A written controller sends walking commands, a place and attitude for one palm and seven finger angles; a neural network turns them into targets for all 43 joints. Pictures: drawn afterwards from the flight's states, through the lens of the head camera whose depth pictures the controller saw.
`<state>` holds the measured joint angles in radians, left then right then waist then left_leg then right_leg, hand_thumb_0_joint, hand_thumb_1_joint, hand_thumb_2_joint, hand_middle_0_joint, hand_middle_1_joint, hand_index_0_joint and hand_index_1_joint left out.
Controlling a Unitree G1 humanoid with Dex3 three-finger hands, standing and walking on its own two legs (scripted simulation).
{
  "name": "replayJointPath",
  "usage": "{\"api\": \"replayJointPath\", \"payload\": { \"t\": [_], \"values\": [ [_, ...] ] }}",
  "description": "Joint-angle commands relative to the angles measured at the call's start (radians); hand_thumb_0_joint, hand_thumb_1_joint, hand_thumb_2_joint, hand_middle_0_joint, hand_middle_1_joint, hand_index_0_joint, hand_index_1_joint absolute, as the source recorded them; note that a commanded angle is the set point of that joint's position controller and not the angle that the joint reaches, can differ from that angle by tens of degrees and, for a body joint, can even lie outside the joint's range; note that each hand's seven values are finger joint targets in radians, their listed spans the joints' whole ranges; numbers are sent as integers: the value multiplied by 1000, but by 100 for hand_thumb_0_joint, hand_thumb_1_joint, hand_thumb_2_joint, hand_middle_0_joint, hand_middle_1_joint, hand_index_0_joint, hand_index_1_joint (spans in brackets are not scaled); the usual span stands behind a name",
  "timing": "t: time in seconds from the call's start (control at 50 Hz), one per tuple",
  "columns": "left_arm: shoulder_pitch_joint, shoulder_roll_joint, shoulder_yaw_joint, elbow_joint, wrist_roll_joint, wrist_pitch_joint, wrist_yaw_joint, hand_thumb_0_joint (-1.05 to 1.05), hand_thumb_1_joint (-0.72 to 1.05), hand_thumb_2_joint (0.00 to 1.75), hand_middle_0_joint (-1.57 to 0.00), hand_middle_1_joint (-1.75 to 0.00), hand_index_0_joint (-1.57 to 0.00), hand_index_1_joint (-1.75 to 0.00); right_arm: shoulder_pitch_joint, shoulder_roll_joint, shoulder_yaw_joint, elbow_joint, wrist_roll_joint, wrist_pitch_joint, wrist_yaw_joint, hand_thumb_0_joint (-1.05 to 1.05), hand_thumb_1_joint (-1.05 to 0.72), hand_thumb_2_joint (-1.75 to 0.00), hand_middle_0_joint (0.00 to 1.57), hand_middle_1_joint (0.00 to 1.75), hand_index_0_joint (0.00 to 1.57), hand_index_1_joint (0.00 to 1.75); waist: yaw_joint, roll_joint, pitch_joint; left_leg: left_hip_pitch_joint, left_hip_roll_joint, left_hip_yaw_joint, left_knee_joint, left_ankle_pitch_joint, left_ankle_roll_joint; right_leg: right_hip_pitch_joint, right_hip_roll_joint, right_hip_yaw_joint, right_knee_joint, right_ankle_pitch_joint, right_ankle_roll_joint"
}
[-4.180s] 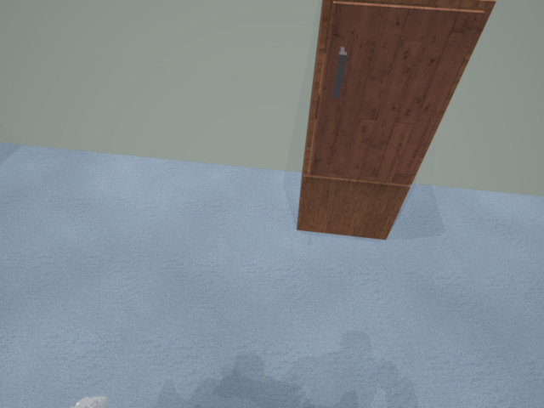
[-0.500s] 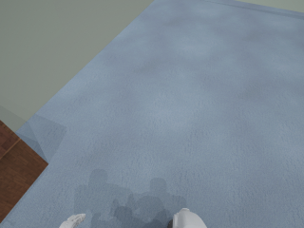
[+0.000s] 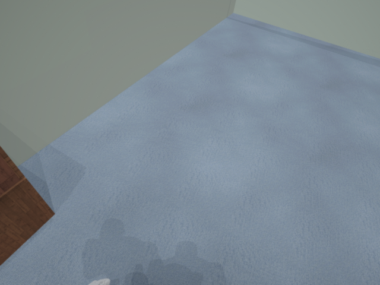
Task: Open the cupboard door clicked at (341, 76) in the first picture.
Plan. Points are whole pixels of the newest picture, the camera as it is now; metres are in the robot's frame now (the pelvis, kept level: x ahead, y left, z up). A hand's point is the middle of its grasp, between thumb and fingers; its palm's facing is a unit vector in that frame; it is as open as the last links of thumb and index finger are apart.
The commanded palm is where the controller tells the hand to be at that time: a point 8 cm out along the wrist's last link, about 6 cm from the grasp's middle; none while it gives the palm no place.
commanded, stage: turn to face it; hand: left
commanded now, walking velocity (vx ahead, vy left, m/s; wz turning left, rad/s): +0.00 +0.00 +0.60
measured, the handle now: out of the picture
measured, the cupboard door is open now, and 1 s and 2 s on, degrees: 0 0 0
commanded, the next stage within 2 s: take the last steps up to it in 1.60 s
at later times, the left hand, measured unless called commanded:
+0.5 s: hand out of the picture +0.06 +0.19 -0.13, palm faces +0.27 -0.93 -0.25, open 7.4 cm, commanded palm none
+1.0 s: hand out of the picture -0.14 +0.15 -0.17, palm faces +0.59 -0.77 -0.25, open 7.4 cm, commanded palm none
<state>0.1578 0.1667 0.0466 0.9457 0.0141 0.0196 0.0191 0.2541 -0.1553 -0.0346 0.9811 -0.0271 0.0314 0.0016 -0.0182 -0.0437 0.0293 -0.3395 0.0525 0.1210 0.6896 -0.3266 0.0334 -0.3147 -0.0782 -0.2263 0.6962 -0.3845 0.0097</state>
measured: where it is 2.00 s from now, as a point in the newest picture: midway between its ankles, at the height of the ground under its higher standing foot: outside the picture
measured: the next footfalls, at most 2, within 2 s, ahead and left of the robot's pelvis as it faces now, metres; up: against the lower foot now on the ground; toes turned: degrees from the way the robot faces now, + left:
right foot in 0.54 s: +0.05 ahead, -0.16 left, +0.00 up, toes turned +16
left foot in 0.98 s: -0.08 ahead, +0.07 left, +0.00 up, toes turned +40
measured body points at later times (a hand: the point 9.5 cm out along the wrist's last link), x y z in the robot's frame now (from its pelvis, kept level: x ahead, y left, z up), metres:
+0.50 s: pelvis -0.01 -0.04 +0.02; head +0.01 -0.03 +0.46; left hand +0.04 +0.24 -0.12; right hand +0.09 -0.28 -0.13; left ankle +0.02 +0.08 -0.72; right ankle +0.00 -0.18 -0.70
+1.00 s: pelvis -0.04 -0.05 +0.00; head -0.02 -0.01 +0.45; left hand -0.17 +0.19 -0.15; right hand +0.20 -0.20 -0.12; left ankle -0.11 +0.04 -0.72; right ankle +0.01 -0.17 -0.71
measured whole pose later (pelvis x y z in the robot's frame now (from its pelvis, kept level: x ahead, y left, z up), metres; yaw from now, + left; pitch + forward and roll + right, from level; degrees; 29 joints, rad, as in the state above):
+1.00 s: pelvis -0.04 -0.05 +0.00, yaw +35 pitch +0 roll +1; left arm 0.27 0.26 0.06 0.92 0.02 0.04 0.01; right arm 0.13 -0.24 -0.06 0.91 -0.02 0.05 0.03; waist 0.02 -0.05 0.09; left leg -0.28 0.02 0.09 0.61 -0.29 -0.01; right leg -0.30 -0.20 -0.22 0.76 -0.44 0.06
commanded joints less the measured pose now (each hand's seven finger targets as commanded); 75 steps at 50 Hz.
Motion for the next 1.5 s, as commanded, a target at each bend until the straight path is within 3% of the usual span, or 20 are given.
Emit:
{"api": "replayJointPath", "payload": {
  "t": [0.0, 0.04, 0.1, 0.32, 0.46, 0.48, 0.52, 0.54, 0.62, 0.84, 0.92, 0.96, 0.98, 1.08, 1.22, 1.32, 1.34, 1.38, 1.4, 1.48],
  "values": [
    [-45, 104, 44, -98, 10, 3, 6, 0, 90, 90, -20, -30, -20, -30, 101, -225, -59, -55, -3, -26, -23, 0, -90, -90, 20, 30, 20, 30, -28, 272, -16, 137, 323, -502, -410, 386, 138, -308, -11, 209, 457, -135, 45],
    [1, 109, 51, -64, 8, -3, -5, 0, 90, 90, -20, -30, -20, -30, 28, -196, -48, -78, 0, -38, -27, 0, -90, -90, 20, 30, 20, 30, 5, 168, -53, 183, 241, -371, -380, 444, 104, -297, -22, 224, 479, -9, 61],
    [20, 116, 53, -45, 3, 1, -5, 0, 90, 90, -20, -30, -20, -30, 32, -201, -53, -77, 8, -45, -28, 0, -90, -90, 20, 30, 20, 30, 2, 135, -99, 249, 201, -318, -364, 552, 105, -275, -22, 222, 441, 29, 80],
    [-51, 142, 50, -92, -3, 9, 1, 0, 90, 90, -20, -30, -20, -30, 34, -253, -85, -81, 2, -21, -12, 0, -90, -90, 20, 30, 20, 30, -37, 191, -89, 230, 172, -472, -370, 360, 140, -200, 15, 234, 228, -41, 93],
    [74, 153, 49, -95, -12, 4, 10, 0, 90, 90, -20, -30, -20, -30, -63, -270, -100, -131, 0, 3, 0, 0, -90, -90, 20, 30, 20, 30, 21, 214, -90, -2, 98, -542, -343, 195, 95, 119, 75, 215, -126, 37, 49],
    [132, 173, 55, -86, -10, -1, 13, 0, 90, 90, -20, -30, -20, -30, -87, -255, -99, -144, 5, 6, 3, 0, -90, -90, 20, 30, 20, 30, 54, 184, -84, -113, 59, -508, -300, 98, 54, 249, 47, 221, -276, 109, 36],
    [113, 323, 70, -123, 15, -12, 21, 0, 90, 90, -20, -30, -20, -30, -66, -153, -86, -184, 7, 6, 7, 0, -90, -90, 20, 30, 20, 30, 57, -270, -37, -386, -156, -191, 205, -214, -84, 267, -410, 668, -531, -90, -125],
    [38, 290, 59, -150, 3, -9, 22, 0, 90, 90, -20, -30, -20, -30, -80, -206, -95, -178, -7, 12, 8, 0, -90, -90, 20, 30, 20, 30, 31, -149, -24, -303, -85, -232, 364, -190, -67, 101, -403, 586, -522, -59, -147],
    [-62, 189, 32, -162, 6, -30, 15, 0, 90, 90, -20, -30, -20, -30, -28, -179, -88, -118, -1, 30, 32, 0, -90, -90, 20, 30, 20, 30, -37, -105, 63, -258, -32, -155, 549, -6, -98, 32, -219, 288, -420, 240, -92],
    [125, 279, 58, -92, 18, -19, 11, 0, 90, 90, -20, -30, -20, -30, -184, -153, -50, -157, 15, 17, 32, 0, -90, -90, 20, 30, 20, 30, 68, -178, -35, -101, -23, -25, 100, -139, -100, 234, -300, 186, -290, 561, -134],
    [121, 271, 63, -83, 1, -7, 5, 0, 90, 90, -20, -30, -20, -30, -61, -208, -61, -131, 13, -6, 27, 0, -90, -90, 20, 30, 20, 30, 0, -85, -125, 200, -16, -21, -286, 156, -63, 145, -259, 67, -44, 548, -24],
    [76, 165, 34, -157, -1, -3, -6, 0, 90, 90, -20, -30, -20, -30, 56, -395, -104, -111, 13, -14, 16, 0, -90, -90, 20, 30, 20, 30, -62, 355, -172, 459, 393, -481, -299, 848, 165, -303, -72, 70, 339, -296, 92],
    [-4, 181, 37, -159, 5, 12, 7, 0, 90, 90, -20, -30, -20, -30, 104, -369, -101, -77, 12, -15, 5, 0, -90, -90, 20, 30, 20, 30, -95, 294, -172, 379, 370, -451, -297, 750, 182, -283, -71, 168, 430, -267, 80],
    [41, 178, 50, -106, 0, 10, -11, 0, 90, 90, -20, -30, -20, -30, -103, -278, -69, -136, 5, -23, -7, 0, -90, -90, 20, 30, 20, 30, 2, 203, -47, 201, 182, -287, -329, 567, 106, -230, -53, 193, 422, -28, 92],
    [-12, 166, 42, -141, -3, 11, -6, 0, 90, 90, -20, -30, -20, -30, -71, -284, -78, -133, 1, -12, -2, 0, -90, -90, 20, 30, 20, 30, -18, 210, -44, 180, 169, -392, -339, 437, 134, -157, 0, 199, 219, -48, 89],
    [78, 159, 36, -131, -10, -9, 3, 0, 90, 90, -20, -30, -20, -30, -106, -273, -83, -150, 2, -4, -1, 0, -90, -90, 20, 30, 20, 30, 28, 204, -86, 104, 130, -428, -231, 512, 105, 73, 51, 178, -123, 68, 70],
    [125, 177, 40, -121, -7, -19, 6, 0, 90, 90, -20, -30, -20, -30, -114, -256, -82, -152, 9, -4, 1, 0, -90, -90, 20, 30, 20, 30, 54, 157, -99, 35, 92, -402, -168, 417, 63, 190, 27, 190, -271, 181, 66],
    [145, 325, 62, -126, 16, -32, 15, 0, 90, 90, -20, -30, -20, -30, -79, -147, -65, -187, 16, -6, 9, 0, -90, -90, 20, 30, 20, 30, 59, -264, -90, -255, -134, -168, 224, -260, -69, 311, -396, 580, -410, 381, -102],
    [133, 306, 68, -131, 7, -31, 20, 0, 90, 90, -20, -30, -20, -30, -86, -196, -78, -183, 6, 10, 4, 0, -90, -90, 20, 30, 20, 30, 64, -234, -97, -221, -80, -225, 384, -272, -62, 209, -421, 561, -415, 359, -157],
    [-1, 201, 34, -146, 8, -33, 17, 0, 90, 90, -20, -30, -20, -30, -60, -168, -70, -109, 1, 26, 22, 0, -90, -90, 20, 30, 20, 30, 0, -104, 19, -205, -35, -175, 548, -60, -83, 77, -242, 309, -392, 302, -118]
  ]
}}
